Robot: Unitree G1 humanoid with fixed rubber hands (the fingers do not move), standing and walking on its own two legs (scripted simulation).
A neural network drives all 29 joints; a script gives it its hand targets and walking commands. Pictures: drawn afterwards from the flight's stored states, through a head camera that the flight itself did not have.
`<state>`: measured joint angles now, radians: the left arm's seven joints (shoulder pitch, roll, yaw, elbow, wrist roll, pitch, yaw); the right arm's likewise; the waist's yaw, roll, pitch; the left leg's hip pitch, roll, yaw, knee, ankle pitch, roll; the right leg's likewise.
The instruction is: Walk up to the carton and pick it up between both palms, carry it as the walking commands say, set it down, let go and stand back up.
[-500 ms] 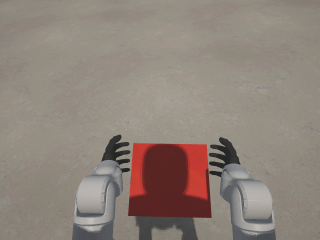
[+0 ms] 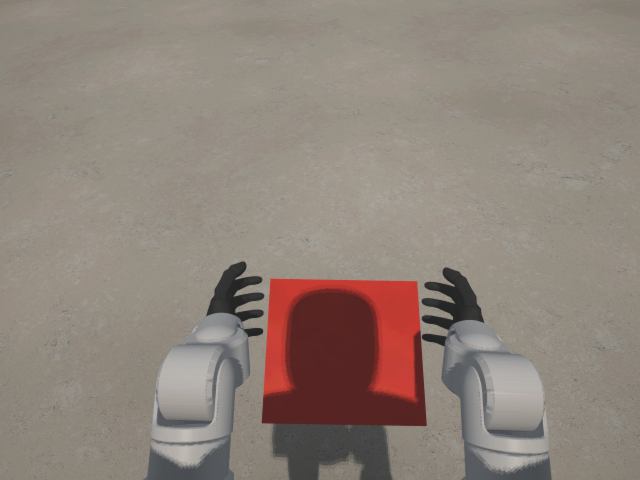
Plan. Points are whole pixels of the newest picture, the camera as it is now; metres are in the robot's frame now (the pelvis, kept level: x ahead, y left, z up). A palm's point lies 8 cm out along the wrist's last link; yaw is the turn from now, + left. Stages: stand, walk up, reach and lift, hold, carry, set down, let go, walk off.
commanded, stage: carry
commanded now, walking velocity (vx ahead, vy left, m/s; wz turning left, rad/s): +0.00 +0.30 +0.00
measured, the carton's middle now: (340, 351) +0.32 +0.00 -0.02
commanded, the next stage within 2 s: none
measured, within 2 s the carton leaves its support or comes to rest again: neither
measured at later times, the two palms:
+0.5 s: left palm (33, 338) +0.27 +0.35 +0.09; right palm (264, 330) +0.28 +0.09 +0.09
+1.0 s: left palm out of the picture +0.28 +0.45 +0.12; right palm (173, 318) +0.28 +0.18 +0.12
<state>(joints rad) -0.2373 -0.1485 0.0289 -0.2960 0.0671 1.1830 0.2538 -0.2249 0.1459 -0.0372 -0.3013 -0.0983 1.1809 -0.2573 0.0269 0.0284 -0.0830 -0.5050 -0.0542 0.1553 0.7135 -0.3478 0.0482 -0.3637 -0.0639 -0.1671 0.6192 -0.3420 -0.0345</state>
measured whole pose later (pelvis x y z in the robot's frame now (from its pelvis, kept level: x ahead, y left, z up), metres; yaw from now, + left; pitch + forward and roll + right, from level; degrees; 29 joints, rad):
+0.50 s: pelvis -0.01 +0.21 +0.00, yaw -1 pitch +5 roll +0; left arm -0.22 -0.15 0.02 -0.34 0.07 1.20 0.27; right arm -0.25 0.15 -0.04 -0.29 -0.10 1.17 -0.25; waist 0.04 -0.03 -0.05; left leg -0.43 0.00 0.15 0.54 -0.20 0.08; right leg -0.49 -0.04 -0.12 0.97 -0.51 0.04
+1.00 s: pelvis +0.00 +0.32 +0.01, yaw -2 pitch +2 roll -1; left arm -0.31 -0.17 0.06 -0.24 0.11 1.24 0.27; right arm -0.28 0.16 -0.06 -0.25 -0.10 1.23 -0.25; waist 0.04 0.00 -0.11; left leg -0.34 -0.02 0.10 0.55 -0.26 -0.07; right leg -0.21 -0.13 -0.18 0.46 -0.26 0.06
